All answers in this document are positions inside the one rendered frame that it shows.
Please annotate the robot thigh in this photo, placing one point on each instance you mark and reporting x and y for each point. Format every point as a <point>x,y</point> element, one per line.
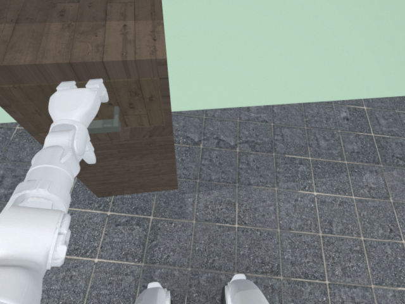
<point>156,295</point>
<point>243,291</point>

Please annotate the cabinet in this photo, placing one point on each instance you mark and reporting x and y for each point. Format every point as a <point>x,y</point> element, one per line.
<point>48,41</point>

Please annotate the robot right thigh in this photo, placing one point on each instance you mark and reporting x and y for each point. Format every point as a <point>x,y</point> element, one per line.
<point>243,291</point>

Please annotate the robot left thigh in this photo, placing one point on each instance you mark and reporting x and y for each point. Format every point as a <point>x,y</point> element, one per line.
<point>156,295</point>

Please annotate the robot left upper arm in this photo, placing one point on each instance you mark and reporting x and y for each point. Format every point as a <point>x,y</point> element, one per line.
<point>32,240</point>

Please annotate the handle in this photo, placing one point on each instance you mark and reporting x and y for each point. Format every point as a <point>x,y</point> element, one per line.
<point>109,125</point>

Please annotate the drawer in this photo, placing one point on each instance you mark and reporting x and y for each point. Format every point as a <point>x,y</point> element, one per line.
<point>139,101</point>

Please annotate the robot left hand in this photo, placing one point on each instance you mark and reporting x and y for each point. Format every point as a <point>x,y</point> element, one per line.
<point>79,104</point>

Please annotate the left robot forearm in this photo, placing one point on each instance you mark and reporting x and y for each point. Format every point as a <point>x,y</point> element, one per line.
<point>50,178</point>

